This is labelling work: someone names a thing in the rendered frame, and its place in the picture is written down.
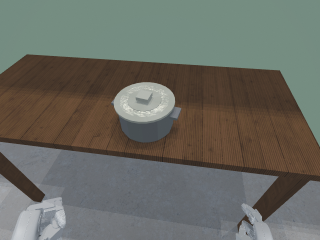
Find left robot hand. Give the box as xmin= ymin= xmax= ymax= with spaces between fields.
xmin=11 ymin=197 xmax=66 ymax=240

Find pot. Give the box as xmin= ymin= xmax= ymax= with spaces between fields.
xmin=111 ymin=99 xmax=182 ymax=143

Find lid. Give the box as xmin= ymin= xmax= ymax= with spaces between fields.
xmin=113 ymin=82 xmax=175 ymax=124

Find right robot hand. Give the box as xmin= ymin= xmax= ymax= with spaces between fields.
xmin=235 ymin=203 xmax=274 ymax=240

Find knob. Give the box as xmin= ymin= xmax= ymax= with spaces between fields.
xmin=135 ymin=90 xmax=153 ymax=103

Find table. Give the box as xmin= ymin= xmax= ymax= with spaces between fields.
xmin=0 ymin=54 xmax=320 ymax=235

